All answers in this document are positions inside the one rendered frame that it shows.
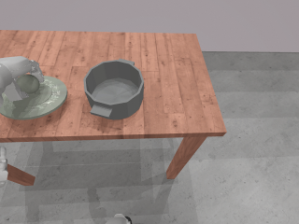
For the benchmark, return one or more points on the left robot forearm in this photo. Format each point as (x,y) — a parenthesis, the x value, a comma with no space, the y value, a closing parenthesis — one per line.
(6,79)

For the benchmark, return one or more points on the table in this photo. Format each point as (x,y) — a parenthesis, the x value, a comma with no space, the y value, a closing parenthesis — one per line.
(178,98)

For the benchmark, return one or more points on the knob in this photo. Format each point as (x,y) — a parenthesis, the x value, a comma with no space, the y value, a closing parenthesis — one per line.
(28,83)

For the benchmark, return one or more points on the pot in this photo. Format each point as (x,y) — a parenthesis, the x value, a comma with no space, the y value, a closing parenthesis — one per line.
(114,89)

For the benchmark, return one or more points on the robot left hand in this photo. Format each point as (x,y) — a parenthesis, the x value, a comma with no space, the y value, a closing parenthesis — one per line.
(18,66)

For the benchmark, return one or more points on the left robot shin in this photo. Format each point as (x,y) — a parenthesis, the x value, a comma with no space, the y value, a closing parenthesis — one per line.
(120,215)

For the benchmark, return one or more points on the lid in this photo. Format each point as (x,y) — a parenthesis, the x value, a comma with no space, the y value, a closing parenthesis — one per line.
(51,94)

